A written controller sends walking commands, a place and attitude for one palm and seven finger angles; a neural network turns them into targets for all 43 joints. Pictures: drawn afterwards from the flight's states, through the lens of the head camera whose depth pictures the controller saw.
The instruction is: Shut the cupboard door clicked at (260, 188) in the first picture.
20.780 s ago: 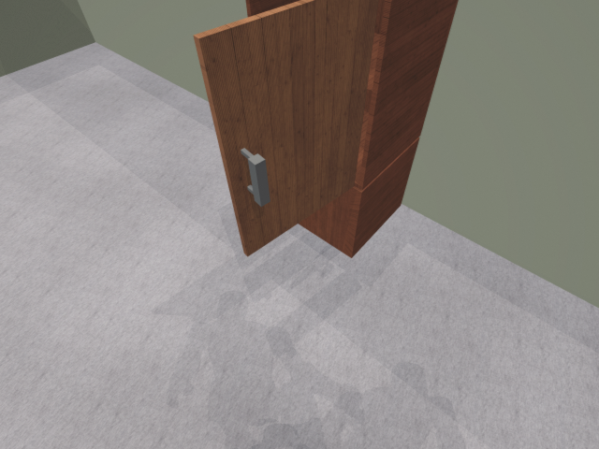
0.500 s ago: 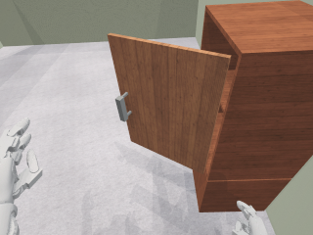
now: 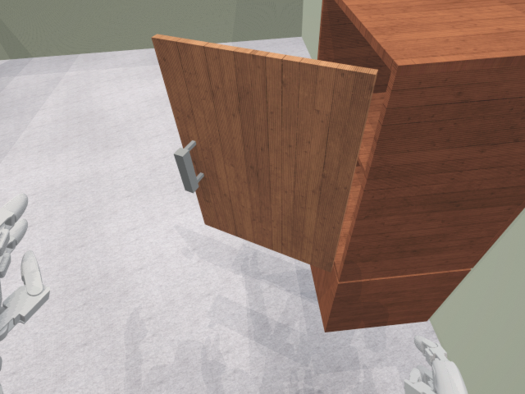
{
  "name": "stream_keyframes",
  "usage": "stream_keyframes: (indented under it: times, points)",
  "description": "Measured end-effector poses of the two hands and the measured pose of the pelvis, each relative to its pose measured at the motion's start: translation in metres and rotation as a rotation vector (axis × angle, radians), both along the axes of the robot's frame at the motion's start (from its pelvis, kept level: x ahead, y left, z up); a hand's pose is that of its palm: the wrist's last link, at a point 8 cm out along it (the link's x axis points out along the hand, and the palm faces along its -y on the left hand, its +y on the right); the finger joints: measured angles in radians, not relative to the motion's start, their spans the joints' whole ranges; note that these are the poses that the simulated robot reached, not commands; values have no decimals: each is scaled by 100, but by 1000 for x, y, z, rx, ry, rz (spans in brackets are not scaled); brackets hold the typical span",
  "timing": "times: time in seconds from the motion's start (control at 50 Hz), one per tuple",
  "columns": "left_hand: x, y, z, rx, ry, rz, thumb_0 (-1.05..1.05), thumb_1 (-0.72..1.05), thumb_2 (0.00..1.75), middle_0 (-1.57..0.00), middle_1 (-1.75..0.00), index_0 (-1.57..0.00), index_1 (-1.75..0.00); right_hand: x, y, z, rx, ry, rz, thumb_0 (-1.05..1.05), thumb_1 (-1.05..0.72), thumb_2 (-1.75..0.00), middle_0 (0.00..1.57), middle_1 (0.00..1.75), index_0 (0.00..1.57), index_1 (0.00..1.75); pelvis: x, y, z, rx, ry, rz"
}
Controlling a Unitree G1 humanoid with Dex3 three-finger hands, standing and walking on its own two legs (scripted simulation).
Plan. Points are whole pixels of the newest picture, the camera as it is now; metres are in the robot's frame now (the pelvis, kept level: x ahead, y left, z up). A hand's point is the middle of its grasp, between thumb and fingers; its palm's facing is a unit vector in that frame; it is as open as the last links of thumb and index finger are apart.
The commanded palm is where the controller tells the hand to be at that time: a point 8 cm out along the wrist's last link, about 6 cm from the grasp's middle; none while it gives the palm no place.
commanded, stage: step back with the hand held close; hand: left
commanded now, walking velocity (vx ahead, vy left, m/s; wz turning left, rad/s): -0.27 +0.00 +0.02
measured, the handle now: (191, 166) +0.64 +0.23 -0.05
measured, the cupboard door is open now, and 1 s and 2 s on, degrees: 59 59 59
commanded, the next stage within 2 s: stop stepping back and stand still in 1.10 s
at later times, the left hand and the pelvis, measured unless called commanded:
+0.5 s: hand out of the picture +0.13 +0.29 +0.15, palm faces +0.48 -0.75 -0.46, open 7.4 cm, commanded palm +0.07 +0.32 +0.18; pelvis -0.07 +0.02 -0.02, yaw +1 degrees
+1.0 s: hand out of the picture +0.09 +0.28 +0.17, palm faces +0.46 -0.78 -0.43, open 7.4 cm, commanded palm +0.03 +0.30 +0.18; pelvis -0.12 +0.01 -0.01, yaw -1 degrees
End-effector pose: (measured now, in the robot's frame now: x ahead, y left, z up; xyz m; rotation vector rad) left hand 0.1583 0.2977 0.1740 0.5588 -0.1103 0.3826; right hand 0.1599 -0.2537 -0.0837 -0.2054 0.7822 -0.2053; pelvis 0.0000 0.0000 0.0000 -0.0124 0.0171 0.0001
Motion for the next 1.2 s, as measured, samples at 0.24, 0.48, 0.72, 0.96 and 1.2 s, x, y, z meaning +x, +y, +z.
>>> stream_keyframes:
  times: [0.24,0.48,0.72,0.96,1.2]
  points:
    - [-30,23,6,44,-71,-27,1,89,90,-21,-30,-21,-30,-31,24,11,-23,-43,0,1,-91,-89,21,30,20,30,-33,19,-7,-7,-2,-11]
    - [-69,31,-3,41,-161,22,1,89,90,-21,-30,-21,-30,-70,37,-5,-38,-10,64,1,-90,-89,21,30,20,30,-64,21,-17,-18,-23,23]
    - [-90,23,-1,55,-220,-43,1,89,90,-21,-30,-21,-30,-96,25,0,-72,-11,58,1,-90,-89,21,30,20,30,-88,18,-21,-29,-10,30]
    - [-115,31,13,56,-240,-6,1,89,90,-21,-30,-21,-30,-107,37,9,-57,-26,101,1,-91,-89,21,30,20,30,-107,13,-8,-61,82,7]
    - [-159,-46,18,106,-167,-310,1,89,90,-22,-30,-21,-30,-175,10,10,14,-94,32,1,-90,-89,21,30,20,30,-194,-19,-15,-51,40,-51]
